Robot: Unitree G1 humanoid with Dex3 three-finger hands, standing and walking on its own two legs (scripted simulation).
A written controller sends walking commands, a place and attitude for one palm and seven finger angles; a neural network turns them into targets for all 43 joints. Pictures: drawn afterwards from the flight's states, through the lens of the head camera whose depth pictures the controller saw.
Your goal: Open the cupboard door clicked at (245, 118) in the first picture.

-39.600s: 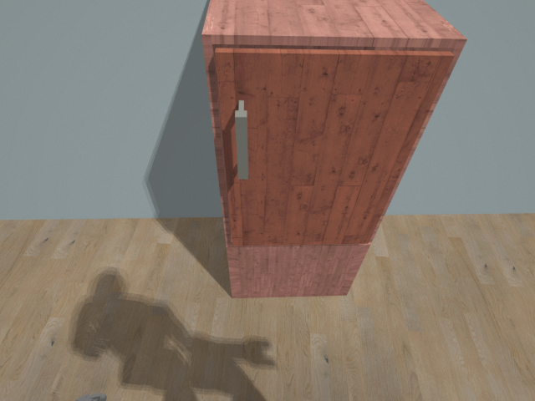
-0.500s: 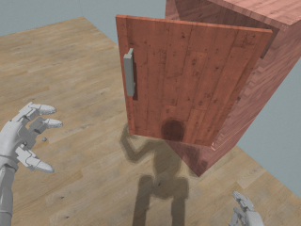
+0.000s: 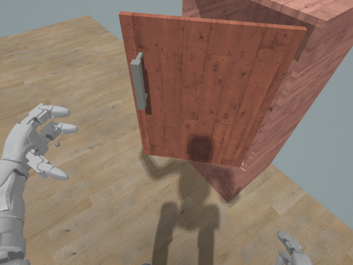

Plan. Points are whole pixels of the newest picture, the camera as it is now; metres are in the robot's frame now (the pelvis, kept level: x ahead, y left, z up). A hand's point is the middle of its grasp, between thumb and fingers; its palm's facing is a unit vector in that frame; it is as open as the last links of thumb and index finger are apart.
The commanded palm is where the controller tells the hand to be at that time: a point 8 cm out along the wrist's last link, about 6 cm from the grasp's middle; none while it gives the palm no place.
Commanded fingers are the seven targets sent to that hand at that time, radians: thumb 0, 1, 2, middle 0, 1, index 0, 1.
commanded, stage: move the hooked fingers beside the handle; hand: left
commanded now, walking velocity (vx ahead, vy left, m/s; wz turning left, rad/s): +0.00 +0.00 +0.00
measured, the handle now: (141, 82) +0.57 +0.13 +0.09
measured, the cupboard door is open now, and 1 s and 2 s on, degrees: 43 43 43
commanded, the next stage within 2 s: none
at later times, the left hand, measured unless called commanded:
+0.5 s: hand (83, 118) +0.42 +0.24 +0.10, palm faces -0.12 -0.99 -0.01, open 14.0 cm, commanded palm +0.40 +0.29 +0.10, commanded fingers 0.00 -0.50 0.30 -0.30 -1.20 -0.30 -1.20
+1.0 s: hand (110, 98) +0.49 +0.19 +0.10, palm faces -0.09 -1.00 +0.00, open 13.9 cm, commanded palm +0.48 +0.25 +0.09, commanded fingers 0.00 -0.50 0.30 -0.30 -1.20 -0.30 -1.20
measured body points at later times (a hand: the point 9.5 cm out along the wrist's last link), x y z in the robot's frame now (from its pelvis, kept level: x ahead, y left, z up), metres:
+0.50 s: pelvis +0.01 +0.01 +0.00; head +0.07 +0.02 +0.44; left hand +0.42 +0.29 +0.10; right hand +0.09 -0.26 -0.10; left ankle +0.03 +0.11 -0.71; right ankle -0.01 -0.11 -0.71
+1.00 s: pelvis +0.00 +0.01 -0.01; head +0.09 +0.02 +0.43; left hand +0.49 +0.25 +0.10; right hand +0.02 -0.26 -0.12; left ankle +0.03 +0.11 -0.71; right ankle -0.01 -0.11 -0.71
